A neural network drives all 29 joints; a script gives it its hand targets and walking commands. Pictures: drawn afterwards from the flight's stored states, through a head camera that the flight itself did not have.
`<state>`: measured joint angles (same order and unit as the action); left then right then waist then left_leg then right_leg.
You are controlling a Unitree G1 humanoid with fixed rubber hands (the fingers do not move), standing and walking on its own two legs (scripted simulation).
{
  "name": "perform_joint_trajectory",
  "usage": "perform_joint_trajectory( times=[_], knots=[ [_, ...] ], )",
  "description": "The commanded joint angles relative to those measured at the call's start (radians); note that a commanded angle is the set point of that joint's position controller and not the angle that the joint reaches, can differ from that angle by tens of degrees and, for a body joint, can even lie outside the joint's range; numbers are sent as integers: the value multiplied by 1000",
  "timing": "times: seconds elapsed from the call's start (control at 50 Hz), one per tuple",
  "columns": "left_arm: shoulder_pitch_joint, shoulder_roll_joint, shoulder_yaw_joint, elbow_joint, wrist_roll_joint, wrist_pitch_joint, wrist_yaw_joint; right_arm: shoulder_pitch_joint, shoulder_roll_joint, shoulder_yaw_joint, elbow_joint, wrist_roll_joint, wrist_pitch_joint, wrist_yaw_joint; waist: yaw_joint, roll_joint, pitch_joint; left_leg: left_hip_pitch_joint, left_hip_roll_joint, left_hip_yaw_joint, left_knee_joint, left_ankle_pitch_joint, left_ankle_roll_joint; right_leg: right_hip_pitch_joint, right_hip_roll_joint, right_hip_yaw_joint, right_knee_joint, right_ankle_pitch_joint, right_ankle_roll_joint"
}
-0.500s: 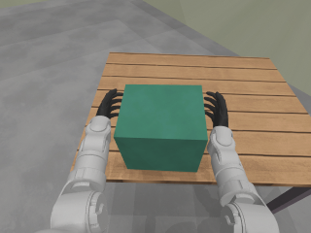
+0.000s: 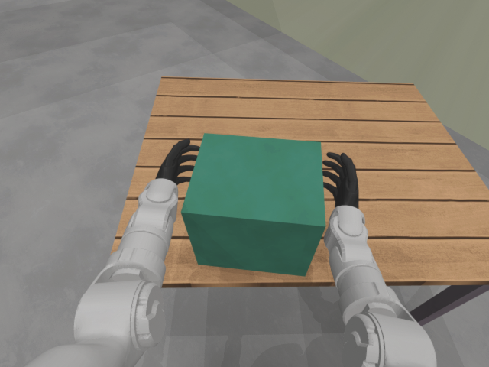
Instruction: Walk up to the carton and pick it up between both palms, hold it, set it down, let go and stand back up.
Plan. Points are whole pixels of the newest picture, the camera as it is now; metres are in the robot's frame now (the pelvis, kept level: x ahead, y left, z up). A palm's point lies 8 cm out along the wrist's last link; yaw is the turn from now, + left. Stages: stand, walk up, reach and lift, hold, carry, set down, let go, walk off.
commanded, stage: set down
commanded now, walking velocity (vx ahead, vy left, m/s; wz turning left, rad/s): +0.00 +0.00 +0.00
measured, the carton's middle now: (256, 206) +0.38 -0.09 +0.00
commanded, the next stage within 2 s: none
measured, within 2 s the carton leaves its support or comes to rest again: rests again in 0.48 s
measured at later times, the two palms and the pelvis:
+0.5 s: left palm (167, 182) +0.43 +0.07 +0.05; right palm (335, 203) +0.33 -0.23 +0.04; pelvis +0.00 -0.01 +0.00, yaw +1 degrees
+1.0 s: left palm (169, 183) +0.43 +0.07 +0.05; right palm (335, 208) +0.33 -0.23 +0.03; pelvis -0.01 -0.01 +0.00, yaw +1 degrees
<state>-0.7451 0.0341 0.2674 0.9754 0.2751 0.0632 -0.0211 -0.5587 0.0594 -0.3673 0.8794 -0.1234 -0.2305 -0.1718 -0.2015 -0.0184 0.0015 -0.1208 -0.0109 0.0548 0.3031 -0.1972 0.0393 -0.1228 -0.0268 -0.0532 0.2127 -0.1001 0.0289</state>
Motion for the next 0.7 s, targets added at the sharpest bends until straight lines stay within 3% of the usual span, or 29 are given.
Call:
perform_joint_trajectory(
  times=[0.0, 0.02, 0.04, 0.06, 0.1, 0.12, 0.14, 0.16, 0.18, 0.22, 0.28, 0.3, 0.36, 0.4, 0.42, 0.44, 0.46, 0.48, 0.5, 0.52, 0.54, 0.56, 0.6, 0.62, 0.64, 0.66, 0.68],
  knots=[
    [-696, -514, -212, -95, -2, -127, -150, -646, 512, 312, -89, -73, -40, 137, 25, 40, -481, 107, 17, -12, -7, 295, -84, 164, 37, -44, 62, 383, -9],
    [-716, -533, -239, -104, -17, -143, -141, -655, 492, 292, -75, -79, -50, 142, 13, 69, -512, 146, 30, -17, -2, 329, -98, 124, 45, -53, 54, 357, -16],
    [-754, -560, -276, -134, -29, -155, -135, -627, 505, 276, -40, -99, -58, 141, -31, 94, -536, 193, 43, -26, 12, 375, -112, 84, 50, -61, 61, 346, -20],
    [-798, -573, -295, -176, -41, -177, -126, -663, 517, 273, -54, -97, -77, 142, -13, 100, -613, 216, 43, -19, 34, 430, -125, 60, 64, -75, 63, 360, -25],
    [-774, -583, -318, -151, -62, -203, -112, -660, 534, 299, -92, -108, -104, 142, -23, 95, -681, 191, 43, -22, 55, 460, -131, 64, 56, -72, 59, 403, -29],
    [-781, -539, -272, -114, -46, -218, -113, -656, 558, 281, -56, -121, -99, 136, -20, 65, -671, 153, 32, -14, 53, 427, -117, 105, 46, -56, 63, 453, -22],
    [-756, -527, -251, -59, -37, -221, -117, -647, 552, 288, -26, -114, -87, 140, 16, 51, -643, 90, 25, -9, 41, 389, -103, 139, 36, -50, 77, 474, -19],
    [-728, -492, -199, -4, -14, -212, -131, -624, 539, 265, 13, -130, -66, 140, 29, 41, -560, 68, 21, -1, 25, 328, -89, 142, 30, -45, 75, 435, -20],
    [-737, -516, -203, -3, -17, -210, -136, -617, 541, 234, 32, -142, -61, 141, 0, 42, -547, 64, 19, -3, 9, 277, -86, 146, 25, -39, 74, 417, -14],
    [-736, -531, -192, 8, -7, -219, -147, -629, 572, 232, 4, -149, -70, 139, 21, 35, -589, 2, 9, 4, -8, 238, -74, 201, 18, -29, 92, 458, -9],
    [-746, -514, -184, 5, -3, -246, -148, -642, 596, 235, 0, -152, -89, 128, 4, 23, -618, -8, 1, 5, 11, 263, -73, 241, 20, -29, 114, 536, 3],
    [-779, -483, -170, 35, -4, -244, -152, -655, 572, 215, 31, -164, -74, 128, -3, 12, -557, -50, 7, 4, -3, 206, -65, 229, 9, -24, 105, 493, -1],
    [-831, -531, -217, 0, -15, -261, -145, -651, 579, 192, 29, -190, -98, 126, -31, 71, -634, 6, 20, -15, 12, 272, -89, 153, 30, -41, 108, 471, -10],
    [-812, -517, -233, 16, -13, -282, -139, -632, 587, 203, 72, -179, -114, 126, -10, 107, -660, 25, 19, -10, 47, 368, -106, 129, 35, -44, 104, 501, -18],
    [-800, -524, -227, 24, -11, -282, -136, -637, 581, 183, 69, -178, -118, 126, -23, 112, -672, 64, 28, -18, 58, 405, -114, 107, 35, -51, 107, 509, -21],
    [-783, -527, -228, 22, -4, -291, -128, -641, 578, 182, 87, -185, -129, 128, -11, 118, -695, 74, 27, -20, 78, 434, -124, 91, 38, -57, 115, 515, -21],
    [-801, -544, -233, 47, -24, -289, -130, -670, 573, 198, 61, -176, -135, 128, -20, 94, -688, 57, 22, -23, 82, 428, -119, 102, 41, -55, 115, 512, -23],
    [-744, -529, -195, 80, 9, -288, -140, -618, 589, 190, 101, -187, -139, 121, -10, 83, -648, 16, 13, -8, 69, 402, -111, 132, 33, -46, 112, 541, -21],
    [-748, -517, -178, 95, 14, -294, -147, -615, 586, 170, 114, -198, -135, 119, -21, 64, -638, 7, 12, -9, 61, 366, -98, 143, 27, -41, 117, 541, -9],
    [-733, -514, -173, 107, 11, -299, -150, -617, 590, 185, 103, -185, -137, 119, 2, 50, -621, -14, 10, -8, 54, 360, -98, 158, 22, -30, 119, 576, -3],
    [-757, -511, -170, 103, 17, -302, -153, -595, 600, 178, 137, -196, -137, 114, -14, 55, -626, -40, 7, -14, 48, 338, -94, 184, 17, -31, 133, 571, -6],
    [-764, -506, -190, 102, 8, -305, -150, -655, 584, 161, 82, -201, -158, 108, -25, 66, -683, -31, 12, -10, 54, 351, -102, 169, 25, -45, 132, 594, -2],
    [-713, -515, -166, 119, 23, -303, -149, -618, 575, 163, 125, -200, -164, 112, -21, 80, -625, 21, 17, -16, 65, 397, -108, 123, 31, -49, 121, 560, -5],
    [-762, -528, -214, 104, -3, -317, -147, -653, 589, 183, 59, -201, -184, 103, -39, 76, -672, 22, 21, -22, 84, 422, -113, 125, 34, -52, 134, 608, -9],
    [-742, -514, -196, 117, 12, -325, -144, -643, 594, 193, 93, -189, -191, 106, -8, 64, -677, 14, 11, -20, 95, 434, -114, 126, 35, -45, 134, 623, -6],
    [-747, -502, -187, 121, 22, -325, -146, -629, 576, 165, 127, -201, -192, 107, -22, 80, -636, 12, 15, -20, 93, 422, -111, 105, 33, -51, 124, 565, -13],
    [-731, -495, -174, 148, 35, -325, -144, -623, 579, 169, 124, -198, -193, 112, 6, 106, -660, -13, 18, -17, 82, 405, -117, 109, 36, -50, 118, 543, -19]
  ],
)
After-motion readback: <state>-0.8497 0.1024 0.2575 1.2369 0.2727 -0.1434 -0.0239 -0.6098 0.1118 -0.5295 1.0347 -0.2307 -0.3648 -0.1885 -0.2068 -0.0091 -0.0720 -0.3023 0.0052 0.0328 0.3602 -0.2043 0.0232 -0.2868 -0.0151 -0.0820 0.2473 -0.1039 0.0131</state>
